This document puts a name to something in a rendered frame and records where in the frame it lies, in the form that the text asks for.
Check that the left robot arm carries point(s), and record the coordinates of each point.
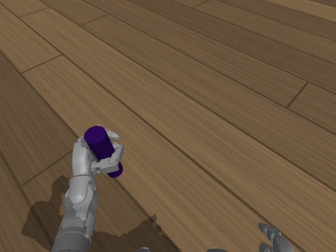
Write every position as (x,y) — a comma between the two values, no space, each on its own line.
(76,229)

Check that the can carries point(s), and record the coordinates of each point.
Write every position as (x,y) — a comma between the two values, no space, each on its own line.
(100,144)

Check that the left robot hand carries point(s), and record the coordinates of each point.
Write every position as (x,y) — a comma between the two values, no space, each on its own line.
(84,162)

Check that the right robot hand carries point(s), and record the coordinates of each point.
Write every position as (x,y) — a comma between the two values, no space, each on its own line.
(280,244)

